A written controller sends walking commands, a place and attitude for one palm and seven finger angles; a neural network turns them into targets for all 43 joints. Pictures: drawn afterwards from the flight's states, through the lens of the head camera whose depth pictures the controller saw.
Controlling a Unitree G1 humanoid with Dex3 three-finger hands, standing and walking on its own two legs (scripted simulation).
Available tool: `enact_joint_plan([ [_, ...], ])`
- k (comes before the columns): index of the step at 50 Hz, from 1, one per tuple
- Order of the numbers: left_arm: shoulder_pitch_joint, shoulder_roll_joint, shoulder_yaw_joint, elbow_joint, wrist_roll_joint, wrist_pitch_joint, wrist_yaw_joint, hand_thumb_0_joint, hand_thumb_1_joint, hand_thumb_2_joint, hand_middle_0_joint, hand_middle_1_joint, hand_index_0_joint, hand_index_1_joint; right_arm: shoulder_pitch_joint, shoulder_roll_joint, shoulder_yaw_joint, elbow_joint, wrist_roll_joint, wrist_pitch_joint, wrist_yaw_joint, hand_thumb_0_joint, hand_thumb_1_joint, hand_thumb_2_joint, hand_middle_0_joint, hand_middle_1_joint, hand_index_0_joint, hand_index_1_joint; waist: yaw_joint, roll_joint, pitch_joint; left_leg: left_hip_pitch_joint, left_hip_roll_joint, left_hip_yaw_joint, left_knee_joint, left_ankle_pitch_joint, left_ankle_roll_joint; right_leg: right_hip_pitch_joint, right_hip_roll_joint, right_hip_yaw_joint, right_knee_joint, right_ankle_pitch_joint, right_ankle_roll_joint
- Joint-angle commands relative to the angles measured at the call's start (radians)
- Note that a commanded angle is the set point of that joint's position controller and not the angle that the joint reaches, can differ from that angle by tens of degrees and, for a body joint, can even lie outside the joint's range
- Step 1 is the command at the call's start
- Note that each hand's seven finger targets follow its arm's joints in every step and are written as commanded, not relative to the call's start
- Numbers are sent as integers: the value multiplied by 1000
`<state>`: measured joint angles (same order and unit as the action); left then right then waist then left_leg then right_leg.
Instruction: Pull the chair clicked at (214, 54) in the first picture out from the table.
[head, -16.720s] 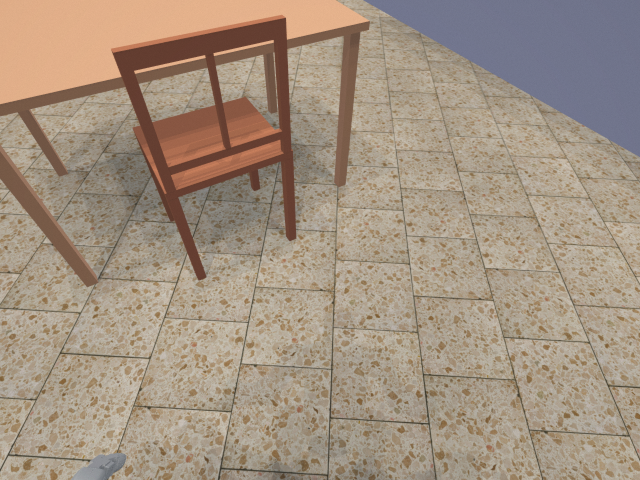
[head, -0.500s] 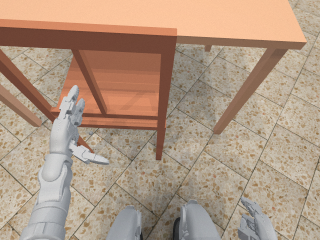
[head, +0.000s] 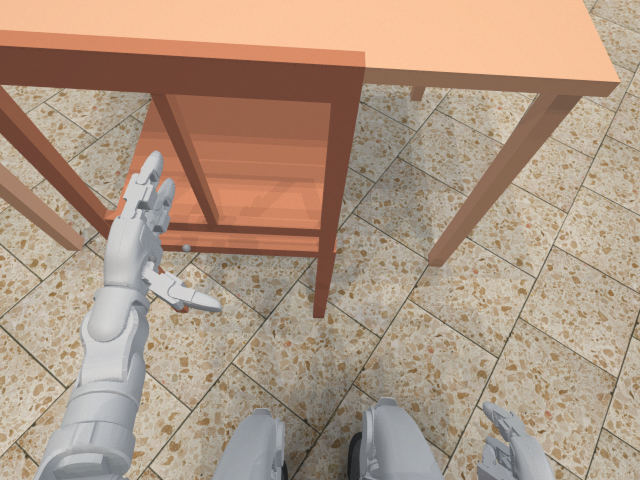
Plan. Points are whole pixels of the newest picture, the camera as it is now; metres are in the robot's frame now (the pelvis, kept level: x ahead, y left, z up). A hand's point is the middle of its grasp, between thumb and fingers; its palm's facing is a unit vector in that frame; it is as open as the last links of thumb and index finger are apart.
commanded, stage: push the fingers through the gap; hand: left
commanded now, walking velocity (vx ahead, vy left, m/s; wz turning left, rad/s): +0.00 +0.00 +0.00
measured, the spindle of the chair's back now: (193, 168) +0.50 +0.18 +0.02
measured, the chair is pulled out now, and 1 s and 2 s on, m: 0.00 0.00 0.00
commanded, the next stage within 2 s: hook a spindle and tug to test in 1.28 s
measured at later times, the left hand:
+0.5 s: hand (197, 212) +0.43 +0.17 +0.02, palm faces -0.02 -1.00 -0.04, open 16.9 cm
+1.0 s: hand (207, 183) +0.47 +0.16 +0.03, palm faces -0.02 -1.00 -0.04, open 16.9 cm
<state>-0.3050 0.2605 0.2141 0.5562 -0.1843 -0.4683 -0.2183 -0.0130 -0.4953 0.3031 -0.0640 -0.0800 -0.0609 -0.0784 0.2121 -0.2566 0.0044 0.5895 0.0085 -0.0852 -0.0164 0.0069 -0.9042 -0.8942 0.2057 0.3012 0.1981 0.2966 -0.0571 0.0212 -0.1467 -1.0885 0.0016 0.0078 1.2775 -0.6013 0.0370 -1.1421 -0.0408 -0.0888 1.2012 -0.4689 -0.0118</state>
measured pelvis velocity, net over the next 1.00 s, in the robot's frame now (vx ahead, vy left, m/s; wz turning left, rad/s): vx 0.00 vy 0.00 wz -0.02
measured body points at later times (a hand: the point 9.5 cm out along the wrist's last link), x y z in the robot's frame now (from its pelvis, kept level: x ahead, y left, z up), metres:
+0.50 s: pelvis +0.00 +0.00 +0.00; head +0.14 +0.01 +0.43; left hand +0.43 +0.22 +0.02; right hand +0.09 -0.27 -0.12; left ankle +0.00 +0.09 -0.63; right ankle +0.05 -0.12 -0.63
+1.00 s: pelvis +0.00 +0.00 +0.00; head +0.15 +0.00 +0.42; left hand +0.47 +0.21 +0.03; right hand +0.06 -0.27 -0.13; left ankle +0.00 +0.09 -0.63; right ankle +0.05 -0.12 -0.63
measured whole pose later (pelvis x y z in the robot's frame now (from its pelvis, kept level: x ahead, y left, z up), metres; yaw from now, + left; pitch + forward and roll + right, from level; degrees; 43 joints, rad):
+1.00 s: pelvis +0.00 +0.00 +0.00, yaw -1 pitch +27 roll -2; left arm -0.70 0.36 0.35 0.96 -0.12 -0.52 -0.21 -0.01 -0.49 0.30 -0.06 -0.08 -0.06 -0.08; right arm 0.28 -0.26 0.01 0.62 -0.02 0.01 0.01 0.00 -0.91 -0.89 0.21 0.30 0.20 0.30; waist -0.13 0.03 -0.14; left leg -1.16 0.02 0.02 1.29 -0.59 0.03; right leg -1.22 -0.02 -0.08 1.21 -0.45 -0.02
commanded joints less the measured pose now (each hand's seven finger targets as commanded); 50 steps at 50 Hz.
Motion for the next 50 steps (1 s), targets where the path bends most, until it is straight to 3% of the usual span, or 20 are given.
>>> enact_joint_plan([
  [1, -263, 153, 47, -151, -11, -52, 4, 0, -500, 300, -60, -80, -60, -80, 77, -155, -55, -98, 2, -27, -8, 0, -900, -900, 200, 300, 200, 300, -22, 26, -421, 204, -2, -59, -198, 390, -37, 314, 28, 47, -115, 237, -17],
  [2, -294, 141, 36, -137, -6, -52, 6, 0, -500, 300, -60, -80, -60, -80, 79, -154, -56, -95, 1, -25, -8, 0, -900, -900, 200, 300, 200, 300, -33, 18, -419, 196, -2, -56, -192, 364, -34, 302, 28, 50, -118, 220, -14],
  [4, -327, 186, 73, -126, -2, -61, 15, 0, -500, 300, -60, -80, -60, -80, 89, -156, -54, -92, -1, -23, -11, 0, -900, -900, 200, 300, 200, 300, -25, 25, -422, 185, -4, -56, -192, 363, -33, 315, 29, 52, -114, 222, -18],
  [8, -342, 169, 61, -124, 2, -78, 16, 0, -500, 300, -60, -80, -60, -80, 97, -150, -56, -89, -6, -16, -4, 0, -900, -900, 200, 300, 200, 300, -21, 50, -471, 225, -2, -54, -192, 413, -38, 328, 29, 54, -113, 257, -18],
  [9, -348, 186, 71, -109, 4, -79, 16, 0, -500, 300, -60, -80, -60, -80, 104, -154, -56, -89, -5, -15, -3, 0, -900, -900, 200, 300, 200, 300, -23, 50, -464, 222, -2, -58, -191, 423, -38, 321, 32, 52, -108, 259, -21],
  [11, -394, 157, 45, -74, 8, -77, 15, 0, -500, 300, -60, -80, -60, -80, 109, -155, -56, -77, -4, -9, -2, 0, -900, -900, 200, 300, 200, 300, -42, 32, -433, 216, 2, -62, -192, 400, -37, 291, 31, 49, -113, 238, -16],
  [15, -453, 209, 84, -53, 19, -82, 23, 0, -500, 300, -60, -80, -60, -80, 126, -160, -57, -70, -9, -1, -3, 0, -900, -900, 200, 300, 200, 300, -37, 65, -469, 234, 2, -61, -190, 418, -38, 293, 31, 52, -109, 247, -19],
  [17, -446, 199, 85, -31, 15, -81, 23, 0, -500, 300, -60, -80, -60, -80, 131, -156, -57, -69, -10, 3, -1, 0, -900, -900, 200, 300, 200, 300, -38, 48, -485, 224, -1, -54, -183, 433, -36, 320, 31, 57, -111, 275, -16],
  [20, -473, 237, 119, 33, 19, -82, 18, 0, -500, 300, -60, -80, -60, -80, 140, -159, -52, -61, -11, 12, -1, 0, -900, -900, 200, 300, 200, 300, -45, 11, -457, 162, -3, -45, -177, 390, -27, 338, 34, 65, -113, 272, -14],
  [25, -530, 239, 109, 21, 23, -98, 7, 0, -500, 300, -60, -80, -60, -80, 155, -158, -54, -62, -14, 19, 3, 0, -900, -900, 200, 300, 200, 300, -41, 82, -508, 227, 1, -52, -180, 444, -34, 327, 35, 63, -108, 291, -18],
  [26, -551, 221, 90, 21, 21, -99, 5, 0, -500, 300, -60, -80, -60, -80, 153, -159, -56, -57, -13, 20, 3, 0, -900, -900, 200, 300, 200, 300, -56, 85, -500, 244, 6, -56, -178, 456, -37, 300, 35, 58, -108, 289, -17],
  [28, -543, 224, 99, 62, 20, -95, 6, 0, -500, 300, -60, -80, -60, -80, 164, -163, -58, -51, -12, 25, 4, 0, -900, -900, 200, 300, 200, 300, -60, 48, -491, 217, 4, -53, -174, 441, -32, 311, 36, 61, -114, 289, -14],
  [29, -587, 206, 77, 69, 22, -96, 4, 0, -500, 300, -60, -80, -60, -80, 167, -161, -55, -47, -13, 24, 4, 0, -900, -900, 200, 300, 200, 300, -72, 62, -481, 215, 4, -56, -172, 432, -30, 293, 36, 59, -112, 281, -15],
  [31, -620, 235, 100, 121, 31, -94, 11, 0, -500, 300, -60, -80, -60, -80, 172, -167, -56, -35, -14, 31, 3, 0, -900, -900, 200, 300, 200, 300, -77, 46, -448, 186, 3, -56, -172, 393, -29, 279, 35, 60, -115, 253, -13],
  [33, -625, 252, 121, 134, 38, -99, 17, 0, -500, 300, -60, -80, -60, -80, 176, -166, -55, -40, -19, 35, 4, 0, -900, -900, 200, 300, 200, 300, -62, 57, -475, 184, -3, -50, -172, 396, -27, 302, 34, 65, -115, 259, -16],
  [37, -680, 305, 159, 141, 47, -114, 24, 0, -500, 300, -60, -80, -60, -80, 185, -164, -53, -36, -24, 43, 4, 0, -900, -900, 200, 300, 200, 300, -66, 55, -513, 176, -2, -48, -156, 422, -25, 328, 34, 72, -104, 299, -14],
  [40, -727, 274, 128, 186, 59, -118, 23, 0, -500, 300, -60, -80, -60, -80, 191, -163, -50, -33, -26, 51, 7, 0, -900, -900, 200, 300, 200, 300, -87, 67, -497, 179, 0, -54, -154, 417, -24, 291, 37, 67, -101, 285, -13],
  [42, -734, 319, 167, 200, 59, -121, 24, 0, -500, 300, -60, -80, -60, -80, 198, -169, -51, -33, -29, 57, 7, 0, -900, -900, 200, 300, 200, 300, -80, 58, -518, 169, -1, -51, -148, 416, -22, 313, 38, 74, -101, 294, -13],
  [47, -687, 302, 163, 217, 54, -110, 6, 0, -500, 300, -60, -80, -60, -80, 204, -166, -50, -45, -27, 72, 14, 0, -900, -900, 200, 300, 200, 300, -71, 66, -537, 176, 0, -45, -150, 437, -21, 330, 39, 74, -104, 319, -13],
  [50, -696, 293, 151, 223, 51, -103, 0, 0, -500, 300, -60, -80, -60, -80, 205, -168, -49, -48, -24, 79, 15, 0, -900, -900, 200, 300, 200, 300, -82, 56, -504, 164, 2, -48, -157, 414, -20, 311, 41, 72, -109, 299, -12],
])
